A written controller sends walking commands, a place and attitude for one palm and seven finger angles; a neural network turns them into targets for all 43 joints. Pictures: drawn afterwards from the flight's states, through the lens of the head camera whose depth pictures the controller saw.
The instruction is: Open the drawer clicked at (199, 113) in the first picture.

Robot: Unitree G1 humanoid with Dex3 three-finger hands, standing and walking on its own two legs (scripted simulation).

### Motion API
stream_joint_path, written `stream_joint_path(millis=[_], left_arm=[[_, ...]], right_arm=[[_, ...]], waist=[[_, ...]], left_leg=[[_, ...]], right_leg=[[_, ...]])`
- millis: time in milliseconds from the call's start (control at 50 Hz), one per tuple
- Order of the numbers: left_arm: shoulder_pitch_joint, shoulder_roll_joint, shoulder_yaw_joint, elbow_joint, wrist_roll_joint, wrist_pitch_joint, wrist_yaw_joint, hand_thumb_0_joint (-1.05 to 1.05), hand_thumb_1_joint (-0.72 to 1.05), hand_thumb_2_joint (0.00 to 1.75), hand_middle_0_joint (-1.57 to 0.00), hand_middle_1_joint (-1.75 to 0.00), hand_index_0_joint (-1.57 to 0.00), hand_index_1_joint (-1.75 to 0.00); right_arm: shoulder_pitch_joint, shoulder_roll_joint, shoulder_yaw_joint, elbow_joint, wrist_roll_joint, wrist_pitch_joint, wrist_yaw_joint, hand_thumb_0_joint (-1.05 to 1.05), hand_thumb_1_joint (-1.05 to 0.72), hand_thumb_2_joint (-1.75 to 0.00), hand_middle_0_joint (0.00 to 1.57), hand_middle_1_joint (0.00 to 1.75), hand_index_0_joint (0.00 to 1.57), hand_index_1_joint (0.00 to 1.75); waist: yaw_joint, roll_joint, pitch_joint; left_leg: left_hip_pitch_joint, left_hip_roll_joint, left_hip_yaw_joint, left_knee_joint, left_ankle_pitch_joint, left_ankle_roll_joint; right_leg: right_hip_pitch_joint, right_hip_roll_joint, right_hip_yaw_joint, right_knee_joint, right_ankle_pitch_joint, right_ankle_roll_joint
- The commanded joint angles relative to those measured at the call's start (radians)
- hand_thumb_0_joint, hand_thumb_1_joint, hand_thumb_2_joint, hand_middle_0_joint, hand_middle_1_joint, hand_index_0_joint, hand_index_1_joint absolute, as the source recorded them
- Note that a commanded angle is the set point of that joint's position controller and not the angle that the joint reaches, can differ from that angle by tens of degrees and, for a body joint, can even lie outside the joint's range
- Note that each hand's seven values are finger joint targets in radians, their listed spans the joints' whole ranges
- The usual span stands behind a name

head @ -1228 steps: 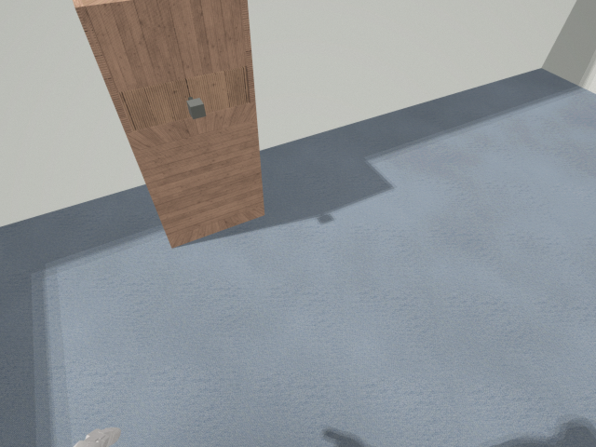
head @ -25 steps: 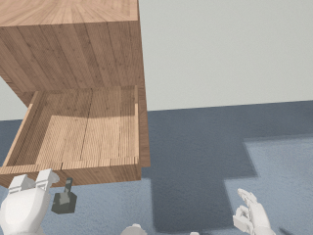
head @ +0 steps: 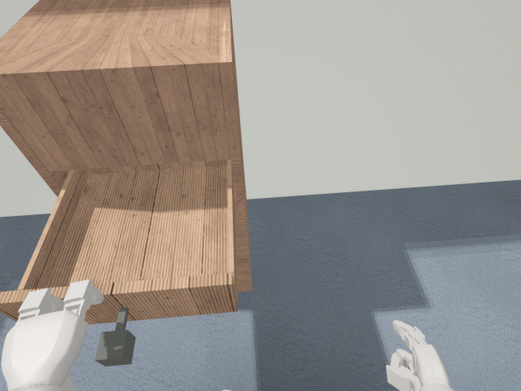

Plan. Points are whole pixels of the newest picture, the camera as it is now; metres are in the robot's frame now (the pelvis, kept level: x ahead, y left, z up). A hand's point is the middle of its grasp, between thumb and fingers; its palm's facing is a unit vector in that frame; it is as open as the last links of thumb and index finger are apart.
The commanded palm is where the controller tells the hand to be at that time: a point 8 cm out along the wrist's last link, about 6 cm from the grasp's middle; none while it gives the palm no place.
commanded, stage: lift the hand off the handle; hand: left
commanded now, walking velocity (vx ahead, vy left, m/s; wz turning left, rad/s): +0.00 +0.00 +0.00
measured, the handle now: (119, 334) +0.21 +0.27 -0.07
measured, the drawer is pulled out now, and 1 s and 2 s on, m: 0.29 0.29 0.29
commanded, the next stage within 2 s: draw the hand back to the body in 1.10 s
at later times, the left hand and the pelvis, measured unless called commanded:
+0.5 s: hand (50, 345) +0.16 +0.30 +0.04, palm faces +0.00 -0.03 -1.00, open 13.8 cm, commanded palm +0.15 +0.29 +0.09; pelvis +0.01 -0.01 +0.01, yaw +1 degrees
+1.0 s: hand (40, 325) +0.18 +0.30 +0.07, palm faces +0.01 -0.06 -1.00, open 13.8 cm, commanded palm +0.15 +0.29 +0.13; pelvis +0.01 +0.00 +0.03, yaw +1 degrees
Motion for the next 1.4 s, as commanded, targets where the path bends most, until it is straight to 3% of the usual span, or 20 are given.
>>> stream_joint_path(millis=[0, 120, 380, 460, 480, 520, 640, 700, 740, 760, 780, 860, 980, 1060, 1080, 1160, 1180, 1260, 1300, 1380], left_arm=[[0.0, 0.164, 0.12, -0.192, -0.002, 0.007, 0.05, 0.0, -0.5, 0.3, -0.3, -1.2, -0.3, -1.2], [-0.042, 0.171, 0.111, -0.211, -0.02, 0.038, 0.023, 0.0, -0.5, 0.3, -0.3, -1.2, -0.3, -1.2], [0.029, 0.248, 0.19, -0.264, -0.047, 0.006, -0.048, 0.0, -0.5, 0.3, -0.3, -1.2, -0.3, -1.2], [-0.008, 0.212, 0.161, -0.262, -0.058, -0.01, -0.056, 0.0, -0.5, 0.3, -0.3, -1.2, -0.3, -1.2], [-0.047, 0.244, 0.182, -0.281, -0.057, -0.016, -0.056, 0.0, -0.5, 0.3, -0.3, -1.2, -0.3, -1.2], [-0.061, 0.225, 0.162, -0.279, -0.066, -0.016, -0.064, 0.0, -0.5, 0.3, -0.3, -1.2, -0.3, -1.2], [-0.067, 0.278, 0.199, -0.301, -0.056, -0.007, -0.079, 0.0, -0.5, 0.3, -0.3, -1.2, -0.3, -1.2], [-0.03, 0.264, 0.193, -0.28, -0.068, 0.012, -0.096, 0.0, -0.5, 0.3, -0.3, -1.2, -0.3, -1.2], [-0.044, 0.3, 0.224, -0.298, -0.073, 0.02, -0.108, 0.0, -0.5, 0.3, -0.3, -1.2, -0.3, -1.2], [-0.007, 0.261, 0.193, -0.305, -0.082, 0.025, -0.114, 0.0, -0.5, 0.3, -0.3, -1.2, -0.3, -1.2], [-0.024, 0.288, 0.216, -0.323, -0.084, 0.023, -0.118, 0.0, -0.5, 0.3, -0.3, -1.2, -0.3, -1.2], [0.008, 0.23, 0.16, -0.352, -0.103, 0.023, -0.146, 0.0, -0.5, 0.3, -0.3, -1.2, -0.3, -1.2], [0.017, 0.287, 0.211, -0.411, -0.091, 0.004, -0.16, 0.0, -0.5, 0.3, -0.3, -1.2, -0.3, -1.2], [0.027, 0.232, 0.17, -0.401, -0.09, 0.003, -0.161, 0.0, -0.5, 0.3, -0.3, -1.2, -0.3, -1.2], [0.004, 0.258, 0.193, -0.413, -0.086, -0.004, -0.157, 0.0, -0.5, 0.3, -0.3, -1.2, -0.3, -1.2], [0.04, 0.236, 0.182, -0.398, -0.091, -0.005, -0.155, 0.0, -0.5, 0.3, -0.3, -1.2, -0.3, -1.2], [0.036, 0.266, 0.207, -0.414, -0.084, -0.008, -0.152, 0.0, -0.5, 0.3, -0.3, -1.2, -0.3, -1.2], [0.04, 0.252, 0.18, -0.508, -0.08, -0.011, -0.148, 0.0, -0.5, 0.3, -0.3, -1.2, -0.3, -1.2], [0.068, 0.24, 0.173, -0.531, -0.085, -0.008, -0.147, 0.0, -0.5, 0.3, -0.3, -1.2, -0.3, -1.2], [0.037, 0.26, 0.19, -0.515, -0.093, 0.021, -0.161, 0.0, -0.5, 0.3, -0.3, -1.2, -0.3, -1.2]], right_arm=[[-0.112, -0.111, -0.051, -0.161, 0.006, -0.055, 0.001, 0.0, -0.9, -0.9, 0.2, 0.3, 0.2, 0.3], [-0.116, -0.117, -0.047, -0.165, 0.012, -0.053, -0.005, 0.0, -0.9, -0.9, 0.2, 0.3, 0.2, 0.3], [-0.128, -0.112, -0.035, -0.167, 0.014, -0.046, -0.012, 0.0, -0.9, -0.9, 0.2, 0.3, 0.2, 0.3], [-0.117, -0.108, -0.042, -0.165, 0.018, -0.052, -0.015, 0.0, -0.9, -0.9, 0.2, 0.3, 0.2, 0.3], [-0.123, -0.115, -0.038, -0.164, 0.015, -0.05, -0.015, 0.0, -0.9, -0.9, 0.2, 0.3, 0.2, 0.3], [-0.114, -0.114, -0.041, -0.164, 0.018, -0.052, -0.02, 0.0, -0.9, -0.9, 0.2, 0.3, 0.2, 0.3], [-0.12, -0.11, -0.035, -0.161, 0.016, -0.049, -0.025, 0.0, -0.9, -0.9, 0.2, 0.3, 0.2, 0.3], [-0.124, -0.108, -0.037, -0.161, 0.024, -0.044, -0.024, 0.0, -0.9, -0.9, 0.2, 0.3, 0.2, 0.3], [-0.138, -0.112, -0.029, -0.166, 0.027, -0.037, -0.022, 0.0, -0.9, -0.9, 0.2, 0.3, 0.2, 0.3], [-0.135, -0.105, -0.035, -0.173, 0.03, -0.042, -0.022, 0.0, -0.9, -0.9, 0.2, 0.3, 0.2, 0.3], [-0.134, -0.112, -0.031, -0.171, 0.028, -0.04, -0.02, 0.0, -0.9, -0.9, 0.2, 0.3, 0.2, 0.3], [-0.13, -0.109, -0.033, -0.182, 0.032, -0.046, -0.015, 0.0, -0.9, -0.9, 0.2, 0.3, 0.2, 0.3], [-0.127, -0.116, -0.03, -0.188, 0.024, -0.045, -0.01, 0.0, -0.9, -0.9, 0.2, 0.3, 0.2, 0.3], [-0.121, -0.108, -0.035, -0.189, 0.03, -0.04, -0.001, 0.0, -0.9, -0.9, 0.2, 0.3, 0.2, 0.3], [-0.123, -0.114, -0.034, -0.188, 0.027, -0.039, 0.001, 0.0, -0.9, -0.9, 0.2, 0.3, 0.2, 0.3], [-0.118, -0.109, -0.04, -0.19, 0.027, -0.04, 0.0, 0.0, -0.9, -0.9, 0.2, 0.3, 0.2, 0.3], [-0.121, -0.114, -0.036, -0.192, 0.024, -0.037, 0.001, 0.0, -0.9, -0.9, 0.2, 0.3, 0.2, 0.3], [-0.12, -0.101, -0.037, -0.199, 0.023, -0.039, 0.005, 0.0, -0.9, -0.9, 0.2, 0.3, 0.2, 0.3], [-0.114, -0.101, -0.035, -0.204, 0.024, -0.04, 0.012, 0.0, -0.9, -0.9, 0.2, 0.3, 0.2, 0.3], [-0.127, -0.109, -0.029, -0.207, 0.028, -0.03, 0.015, 0.0, -0.9, -0.9, 0.2, 0.3, 0.2, 0.3]], waist=[[0.011, 0.042, -0.123], [-0.003, 0.008, -0.119], [0.025, 0.0, -0.093], [0.006, 0.01, -0.046], [0.011, 0.012, -0.077], [-0.001, 0.004, -0.072], [0.03, 0.026, -0.13], [0.029, 0.01, -0.089], [0.04, 0.011, -0.093], [0.038, 0.031, -0.074], [0.038, 0.015, -0.098], [0.026, 0.028, -0.051], [0.042, -0.009, -0.089], [0.032, 0.034, -0.027], [0.035, 0.02, -0.047], [0.036, 0.004, -0.047], [0.045, 0.002, -0.079], [0.04, 0.095, -0.089], [0.038, 0.086, -0.083], [0.037, 0.02, -0.041]], left_leg=[[0.163, -0.019, 0.034, -0.154, 0.288, 0.026], [0.173, -0.02, 0.033, -0.177, 0.275, 0.03], [0.208, -0.029, 0.041, -0.204, 0.321, 0.035], [0.217, -0.027, 0.038, -0.212, 0.288, 0.036], [0.225, -0.029, 0.037, -0.215, 0.288, 0.035], [0.224, -0.029, 0.036, -0.221, 0.278, 0.036], [0.264, -0.033, 0.043, -0.229, 0.329, 0.034], [0.248, -0.031, 0.043, -0.242, 0.336, 0.034], [0.25, -0.032, 0.041, -0.257, 0.345, 0.031], [0.257, -0.03, 0.046, -0.258, 0.352, 0.034], [0.268, -0.03, 0.044, -0.261, 0.366, 0.033], [0.283, -0.023, 0.038, -0.279, 0.383, 0.034], [0.313, -0.023, 0.039, -0.29, 0.411, 0.034], [0.306, -0.017, 0.036, -0.3, 0.394, 0.028], [0.315, -0.017, 0.034, -0.297, 0.4, 0.028], [0.309, -0.018, 0.035, -0.297, 0.393, 0.028], [0.318, -0.019, 0.035, -0.294, 0.408, 0.029], [0.349, -0.011, 0.034, -0.29, 0.467, 0.024], [0.356, -0.004, 0.027, -0.288, 0.502, 0.023], [0.329, -0.006, 0.022, -0.316, 0.413, 0.023]], right_leg=[[0.06, 0.032, -0.06, -0.139, 0.233, -0.04], [0.096, 0.027, -0.053, -0.169, 0.243, -0.035], [0.176, 0.017, -0.031, -0.217, 0.338, -0.025], [0.15, 0.02, -0.04, -0.23, 0.288, -0.024], [0.152, 0.018, -0.038, -0.232, 0.282, -0.023], [0.161, 0.018, -0.041, -0.24, 0.273, -0.022], [0.206, 0.012, -0.033, -0.245, 0.324, -0.024], [0.226, 0.014, -0.035, -0.256, 0.351, -0.023], [0.246, 0.012, -0.032, -0.264, 0.358, -0.022], [0.249, 0.013, -0.034, -0.268, 0.367, -0.023], [0.256, 0.012, -0.035, -0.27, 0.379, -0.021], [0.253, 0.016, -0.046, -0.284, 0.364, -0.021], [0.275, 0.01, -0.052, -0.295, 0.38, -0.019], [0.246, 0.016, -0.064, -0.298, 0.327, -0.023], [0.24, 0.017, -0.064, -0.299, 0.33, -0.023], [0.252, 0.019, -0.064, -0.297, 0.334, -0.024], [0.256, 0.017, -0.061, -0.296, 0.349, -0.024], [0.256, 0.017, -0.064, -0.29, 0.343, -0.03], [0.246, 0.017, -0.073, -0.29, 0.343, -0.028], [0.249, 0.019, -0.076, -0.308, 0.303, -0.025]])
